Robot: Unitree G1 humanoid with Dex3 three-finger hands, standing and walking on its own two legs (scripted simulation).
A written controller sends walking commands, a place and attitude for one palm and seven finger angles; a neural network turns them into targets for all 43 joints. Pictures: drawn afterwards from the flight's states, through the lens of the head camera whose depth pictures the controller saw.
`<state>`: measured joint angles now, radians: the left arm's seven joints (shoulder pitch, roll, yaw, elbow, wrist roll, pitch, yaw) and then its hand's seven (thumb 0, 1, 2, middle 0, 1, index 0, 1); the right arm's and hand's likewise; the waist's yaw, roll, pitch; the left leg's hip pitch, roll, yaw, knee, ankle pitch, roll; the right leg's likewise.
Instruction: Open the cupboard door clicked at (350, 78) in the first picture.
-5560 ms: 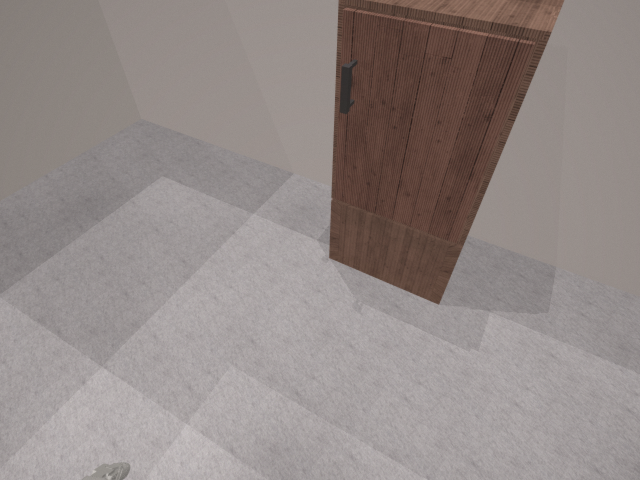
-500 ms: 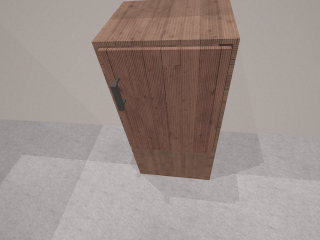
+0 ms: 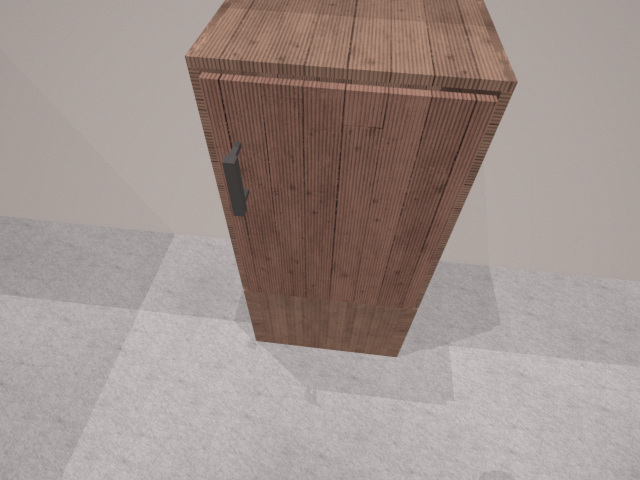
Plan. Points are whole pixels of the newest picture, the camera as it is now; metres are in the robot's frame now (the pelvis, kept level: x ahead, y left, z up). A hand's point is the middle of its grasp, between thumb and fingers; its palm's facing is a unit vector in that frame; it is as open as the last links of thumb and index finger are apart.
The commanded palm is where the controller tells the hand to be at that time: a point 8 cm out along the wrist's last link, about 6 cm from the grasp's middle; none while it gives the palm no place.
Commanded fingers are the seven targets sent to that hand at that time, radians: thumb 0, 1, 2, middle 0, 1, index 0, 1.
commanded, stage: come to a stop and stand still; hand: left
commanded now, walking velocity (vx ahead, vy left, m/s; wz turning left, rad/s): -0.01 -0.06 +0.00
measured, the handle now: (238, 179) +0.57 +0.19 +0.01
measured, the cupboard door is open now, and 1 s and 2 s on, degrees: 0 0 0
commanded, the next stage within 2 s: look again from close up in 0.68 s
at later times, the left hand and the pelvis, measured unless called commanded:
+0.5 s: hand out of the picture -0.06 +0.15 -0.17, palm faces +0.04 -0.98 -0.18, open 7.3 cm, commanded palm none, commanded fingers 0.00 0.90 0.90 -0.20 -0.30 -0.20 -0.30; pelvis -0.05 -0.02 +0.01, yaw +1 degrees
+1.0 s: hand out of the picture -0.07 +0.16 -0.18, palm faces +0.04 -0.98 -0.18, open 7.3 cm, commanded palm none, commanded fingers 0.00 0.90 0.90 -0.20 -0.30 -0.20 -0.30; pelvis -0.05 +0.00 -0.01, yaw +1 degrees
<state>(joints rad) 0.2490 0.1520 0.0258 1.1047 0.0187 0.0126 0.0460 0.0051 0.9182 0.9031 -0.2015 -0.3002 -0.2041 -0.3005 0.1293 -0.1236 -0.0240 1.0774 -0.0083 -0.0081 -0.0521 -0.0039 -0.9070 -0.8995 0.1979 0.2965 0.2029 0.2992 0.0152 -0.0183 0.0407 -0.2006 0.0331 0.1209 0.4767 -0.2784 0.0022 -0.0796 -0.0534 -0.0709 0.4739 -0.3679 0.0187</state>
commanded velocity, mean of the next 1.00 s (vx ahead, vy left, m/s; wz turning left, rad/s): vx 0.00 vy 0.00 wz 0.00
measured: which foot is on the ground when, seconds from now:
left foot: down 0.00-1.00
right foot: down 0.00-1.00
